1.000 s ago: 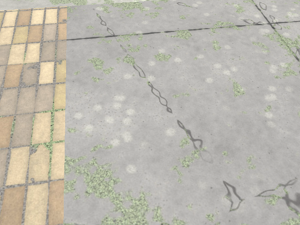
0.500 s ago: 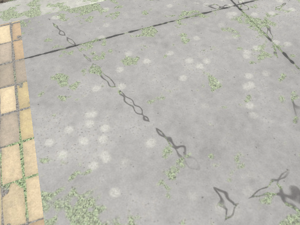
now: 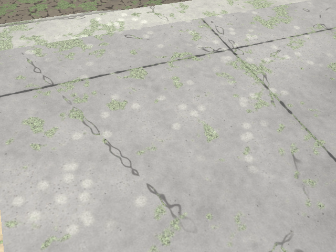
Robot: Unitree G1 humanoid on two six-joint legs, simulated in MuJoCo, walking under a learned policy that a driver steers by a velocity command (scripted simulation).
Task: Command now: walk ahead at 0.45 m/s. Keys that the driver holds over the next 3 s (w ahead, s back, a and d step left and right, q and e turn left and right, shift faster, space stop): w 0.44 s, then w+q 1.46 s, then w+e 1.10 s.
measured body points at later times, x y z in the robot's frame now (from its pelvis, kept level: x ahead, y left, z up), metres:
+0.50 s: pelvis +0.26 -0.06 -0.01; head +0.28 -0.07 +0.44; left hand +0.20 +0.17 -0.15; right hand +0.38 -0.30 -0.14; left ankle +0.40 +0.08 -0.69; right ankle +0.18 -0.12 -0.75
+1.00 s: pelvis +0.54 -0.02 +0.00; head +0.57 +0.00 +0.44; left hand +0.65 +0.25 -0.12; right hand +0.59 -0.28 -0.14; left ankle +0.50 +0.01 -0.75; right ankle +0.71 -0.18 -0.68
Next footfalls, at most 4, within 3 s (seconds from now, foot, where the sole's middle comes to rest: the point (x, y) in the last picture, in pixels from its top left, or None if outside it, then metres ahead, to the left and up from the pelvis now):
0.16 right None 0.22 -0.12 -0.79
0.70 left None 0.54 0.02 -0.79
1.22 right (166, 178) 0.89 -0.07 -0.79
1.76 left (96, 160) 0.99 0.26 -0.79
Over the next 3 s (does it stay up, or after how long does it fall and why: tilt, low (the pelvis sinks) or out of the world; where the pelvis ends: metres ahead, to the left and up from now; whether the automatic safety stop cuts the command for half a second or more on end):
stays up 1.44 0.58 -0.01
